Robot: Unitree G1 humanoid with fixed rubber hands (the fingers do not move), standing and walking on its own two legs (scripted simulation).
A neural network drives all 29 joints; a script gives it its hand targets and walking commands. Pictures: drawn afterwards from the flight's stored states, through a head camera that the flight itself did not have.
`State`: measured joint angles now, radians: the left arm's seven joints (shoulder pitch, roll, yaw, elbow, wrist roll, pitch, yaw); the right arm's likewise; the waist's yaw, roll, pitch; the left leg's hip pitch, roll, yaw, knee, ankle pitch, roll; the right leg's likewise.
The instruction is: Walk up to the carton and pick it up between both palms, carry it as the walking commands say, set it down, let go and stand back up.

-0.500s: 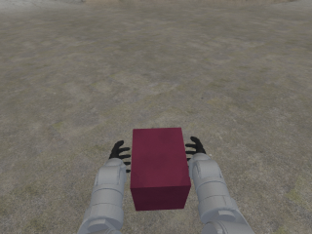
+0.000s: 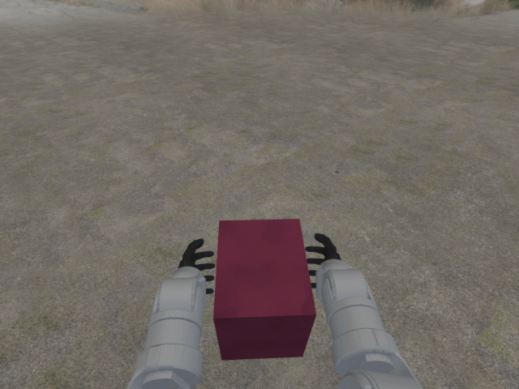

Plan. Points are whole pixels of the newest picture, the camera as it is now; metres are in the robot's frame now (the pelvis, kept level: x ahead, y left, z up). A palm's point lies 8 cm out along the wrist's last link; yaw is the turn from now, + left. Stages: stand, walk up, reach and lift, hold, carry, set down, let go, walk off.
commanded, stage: reach and lift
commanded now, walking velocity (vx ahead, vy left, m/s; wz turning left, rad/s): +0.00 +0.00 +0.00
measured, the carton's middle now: (260, 288) +0.34 +0.00 -0.03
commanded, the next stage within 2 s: hold in 0.52 s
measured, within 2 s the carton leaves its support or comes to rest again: neither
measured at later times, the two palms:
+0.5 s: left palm (185, 286) +0.29 +0.12 +0.05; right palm (335, 286) +0.29 -0.12 +0.05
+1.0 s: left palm (187, 287) +0.29 +0.12 +0.06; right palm (335, 278) +0.30 -0.12 +0.05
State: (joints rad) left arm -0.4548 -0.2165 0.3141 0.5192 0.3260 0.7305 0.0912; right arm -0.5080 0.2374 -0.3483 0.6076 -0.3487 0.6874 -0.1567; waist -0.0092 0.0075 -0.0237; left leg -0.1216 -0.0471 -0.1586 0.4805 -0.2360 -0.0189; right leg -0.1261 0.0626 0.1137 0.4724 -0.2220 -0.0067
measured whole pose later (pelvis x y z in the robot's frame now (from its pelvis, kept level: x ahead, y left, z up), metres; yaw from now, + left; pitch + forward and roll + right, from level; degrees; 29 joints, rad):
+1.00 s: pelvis -0.01 -0.01 +0.00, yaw +0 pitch -7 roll +0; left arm -0.45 -0.22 0.33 0.55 0.33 0.72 0.06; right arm -0.49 0.23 -0.33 0.61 -0.34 0.71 -0.18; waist 0.02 0.01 -0.06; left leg -0.14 -0.04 -0.14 0.50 -0.23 -0.03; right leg -0.15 0.07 0.11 0.51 -0.23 -0.01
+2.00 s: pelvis -0.05 -0.01 -0.02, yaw +28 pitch +7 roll +0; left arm -0.85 -0.07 0.20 0.26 0.02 1.28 0.35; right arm -0.89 0.14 -0.22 0.29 -0.13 1.28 -0.37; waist 0.05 0.03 0.01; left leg -0.59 -0.15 -0.14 0.61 -0.13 0.03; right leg -0.43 -0.03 -0.04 0.71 -0.42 0.08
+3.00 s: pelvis -0.10 -0.09 -0.01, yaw +56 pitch +0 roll -1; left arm -0.88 -0.12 0.25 0.41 0.13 1.30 0.32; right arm -0.88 0.16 -0.32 0.41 -0.20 1.28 -0.31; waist 0.04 0.02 -0.08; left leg -0.41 0.01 0.06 0.44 -0.02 0.04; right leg -0.33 -0.04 -0.15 0.58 -0.29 -0.02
